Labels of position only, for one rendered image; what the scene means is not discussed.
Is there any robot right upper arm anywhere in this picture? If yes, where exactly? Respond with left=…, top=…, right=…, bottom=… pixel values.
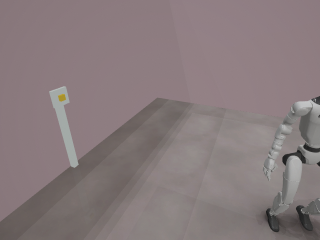
left=281, top=101, right=313, bottom=135

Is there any robot right forearm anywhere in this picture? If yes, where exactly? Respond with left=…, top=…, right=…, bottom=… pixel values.
left=268, top=124, right=286, bottom=160

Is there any robot right thigh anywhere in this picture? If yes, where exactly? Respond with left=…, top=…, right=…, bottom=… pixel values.
left=281, top=152, right=303, bottom=205

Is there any panel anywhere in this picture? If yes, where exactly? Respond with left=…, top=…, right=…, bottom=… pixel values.
left=49, top=86, right=79, bottom=168

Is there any humanoid robot torso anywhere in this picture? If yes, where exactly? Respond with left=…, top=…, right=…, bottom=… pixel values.
left=297, top=98, right=320, bottom=165

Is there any button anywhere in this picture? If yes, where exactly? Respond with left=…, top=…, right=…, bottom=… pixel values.
left=58, top=94, right=66, bottom=102

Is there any right robot hand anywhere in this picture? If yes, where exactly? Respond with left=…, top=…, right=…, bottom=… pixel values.
left=263, top=157, right=278, bottom=181

